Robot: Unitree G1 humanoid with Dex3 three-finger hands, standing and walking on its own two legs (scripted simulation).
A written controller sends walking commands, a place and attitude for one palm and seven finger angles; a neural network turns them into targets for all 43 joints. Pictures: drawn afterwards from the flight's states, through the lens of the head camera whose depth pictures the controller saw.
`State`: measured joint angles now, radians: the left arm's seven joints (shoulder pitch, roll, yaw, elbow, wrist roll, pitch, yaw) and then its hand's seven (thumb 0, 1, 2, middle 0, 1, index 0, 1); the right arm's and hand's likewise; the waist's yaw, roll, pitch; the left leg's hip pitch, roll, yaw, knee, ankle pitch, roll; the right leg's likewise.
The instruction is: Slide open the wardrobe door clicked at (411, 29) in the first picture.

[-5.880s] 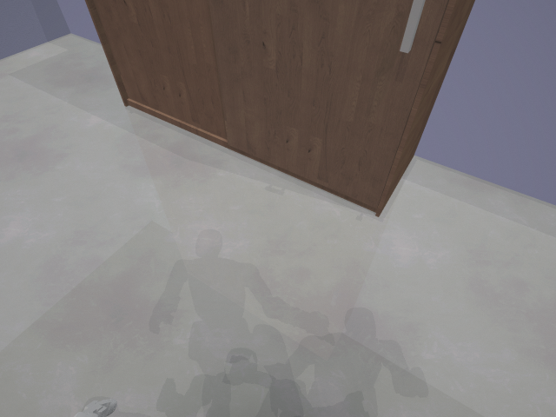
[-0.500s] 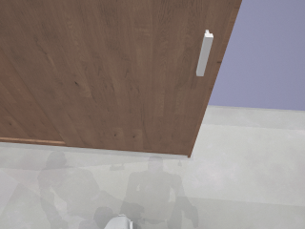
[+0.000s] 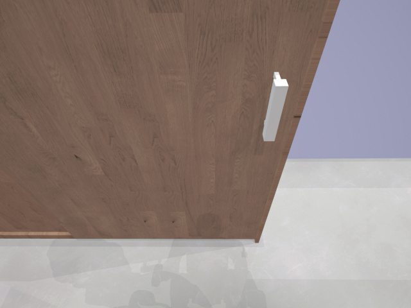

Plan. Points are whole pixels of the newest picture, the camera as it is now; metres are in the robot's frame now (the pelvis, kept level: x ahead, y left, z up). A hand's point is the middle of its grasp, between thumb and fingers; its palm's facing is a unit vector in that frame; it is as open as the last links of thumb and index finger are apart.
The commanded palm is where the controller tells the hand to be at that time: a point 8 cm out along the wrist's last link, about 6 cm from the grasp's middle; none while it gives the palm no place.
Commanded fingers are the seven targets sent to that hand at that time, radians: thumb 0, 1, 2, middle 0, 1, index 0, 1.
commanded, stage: come to a stop and stand still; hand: right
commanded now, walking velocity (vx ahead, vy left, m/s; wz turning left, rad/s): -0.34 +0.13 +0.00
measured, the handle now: (272, 107) +0.53 -0.14 +0.11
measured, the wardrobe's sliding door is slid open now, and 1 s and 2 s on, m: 0.00 0.00 0.00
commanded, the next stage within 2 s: none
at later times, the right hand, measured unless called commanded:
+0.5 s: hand out of the picture +0.09 -0.16 -0.17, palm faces +0.02 +0.96 -0.28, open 7.4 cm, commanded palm none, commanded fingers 0.00 -0.90 -0.90 0.20 0.30 0.20 0.30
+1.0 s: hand out of the picture +0.00 -0.19 -0.18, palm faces +0.07 +0.96 -0.27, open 7.4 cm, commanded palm none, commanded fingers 0.00 -0.90 -0.90 0.20 0.30 0.20 0.30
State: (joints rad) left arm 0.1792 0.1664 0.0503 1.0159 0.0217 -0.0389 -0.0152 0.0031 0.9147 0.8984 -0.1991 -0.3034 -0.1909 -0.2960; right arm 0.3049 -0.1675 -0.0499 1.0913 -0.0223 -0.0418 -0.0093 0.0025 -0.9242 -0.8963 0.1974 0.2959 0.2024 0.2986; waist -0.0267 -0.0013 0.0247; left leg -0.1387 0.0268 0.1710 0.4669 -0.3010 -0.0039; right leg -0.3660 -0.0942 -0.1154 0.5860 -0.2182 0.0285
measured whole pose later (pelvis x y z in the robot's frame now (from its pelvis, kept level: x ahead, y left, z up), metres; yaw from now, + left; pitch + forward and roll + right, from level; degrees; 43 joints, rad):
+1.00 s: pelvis +0.00 +0.01 -0.01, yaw -1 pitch +0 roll +0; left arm 0.26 0.22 0.03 0.94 0.02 0.01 0.00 0.01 0.91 0.90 -0.20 -0.30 -0.19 -0.30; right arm 0.30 -0.19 -0.03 1.04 -0.02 0.02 -0.04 0.01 -0.91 -0.90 0.20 0.30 0.21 0.30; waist -0.02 -0.03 0.03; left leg -0.33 0.10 0.08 0.60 -0.26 -0.03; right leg -0.23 -0.02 -0.04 0.60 -0.34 0.00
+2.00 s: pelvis +0.03 +0.02 +0.00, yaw +0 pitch -1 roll +0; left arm 0.26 0.16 0.00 1.09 0.02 -0.01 0.02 0.01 0.91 0.90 -0.20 -0.30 -0.20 -0.30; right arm 0.24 -0.17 -0.01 1.07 -0.01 0.00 -0.03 0.01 -0.92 -0.90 0.20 0.30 0.20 0.30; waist 0.00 0.00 0.05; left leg -0.24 0.06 0.06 0.51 -0.25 -0.03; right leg -0.10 -0.05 -0.07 0.47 -0.35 0.02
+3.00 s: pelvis +0.01 +0.02 +0.01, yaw +0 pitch -1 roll +0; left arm 0.29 0.13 0.00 1.12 0.01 -0.02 0.03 0.00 0.91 0.90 -0.20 -0.30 -0.20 -0.30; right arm 0.27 -0.16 -0.01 1.09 -0.01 0.00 -0.03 0.01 -0.92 -0.90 0.20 0.30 0.20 0.30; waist -0.01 0.02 0.06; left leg -0.23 0.06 0.08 0.47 -0.21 -0.02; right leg -0.12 -0.04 -0.05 0.46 -0.31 0.02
